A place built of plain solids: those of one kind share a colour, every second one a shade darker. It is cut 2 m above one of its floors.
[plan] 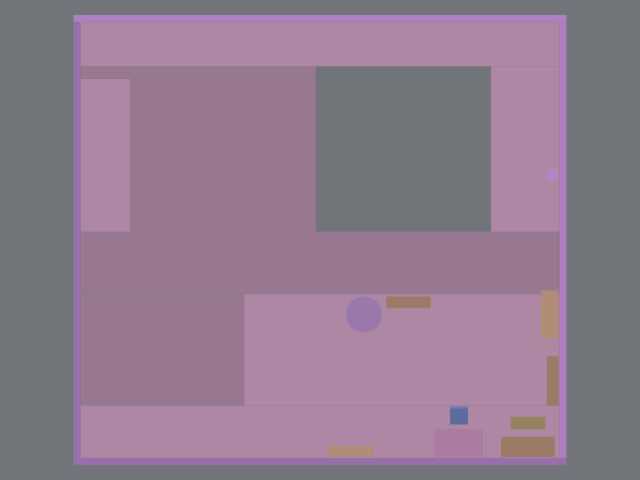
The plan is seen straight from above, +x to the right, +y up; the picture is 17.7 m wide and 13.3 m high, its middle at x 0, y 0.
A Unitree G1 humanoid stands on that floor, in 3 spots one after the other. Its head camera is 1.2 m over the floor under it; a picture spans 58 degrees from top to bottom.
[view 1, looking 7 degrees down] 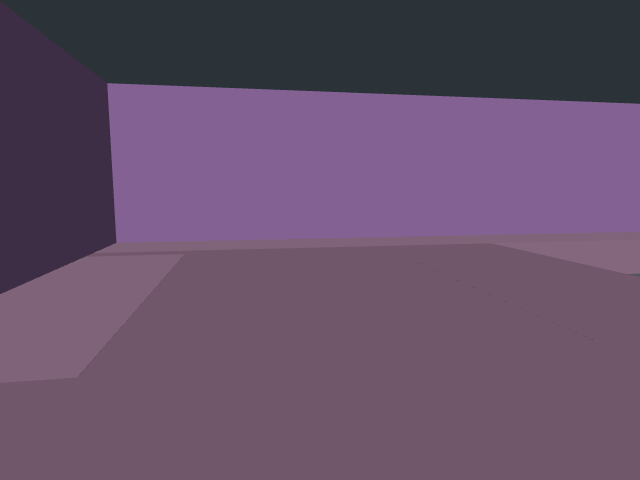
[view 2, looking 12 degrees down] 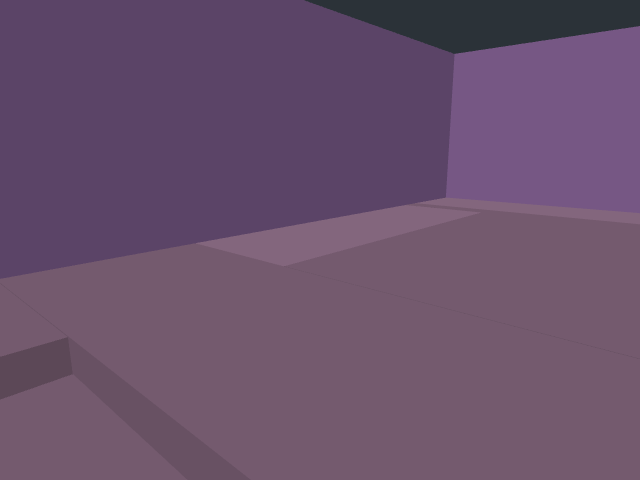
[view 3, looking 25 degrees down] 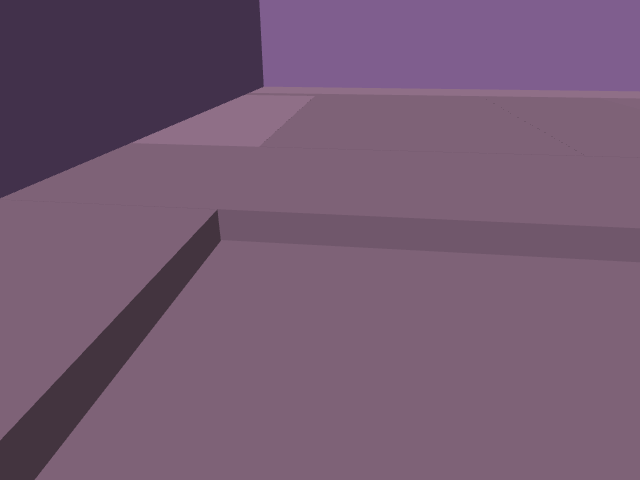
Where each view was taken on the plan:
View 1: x -4.40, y -2.11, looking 80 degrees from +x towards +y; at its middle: floor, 8.09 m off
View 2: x -2.66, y -2.20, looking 132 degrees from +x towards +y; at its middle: floor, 4.74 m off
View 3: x -4.13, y -3.98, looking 97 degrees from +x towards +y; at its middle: floor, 2.76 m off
